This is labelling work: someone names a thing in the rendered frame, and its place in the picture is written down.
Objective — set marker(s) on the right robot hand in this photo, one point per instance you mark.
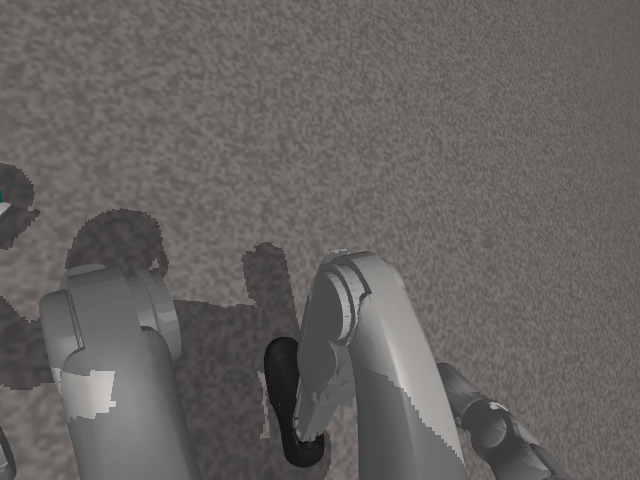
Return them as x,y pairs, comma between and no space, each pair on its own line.
460,392

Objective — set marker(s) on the right robot foot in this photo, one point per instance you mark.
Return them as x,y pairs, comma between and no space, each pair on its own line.
282,376

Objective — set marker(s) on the left robot arm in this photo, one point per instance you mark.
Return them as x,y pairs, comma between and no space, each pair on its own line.
7,462

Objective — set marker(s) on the right robot arm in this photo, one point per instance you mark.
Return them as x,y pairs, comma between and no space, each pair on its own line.
505,444

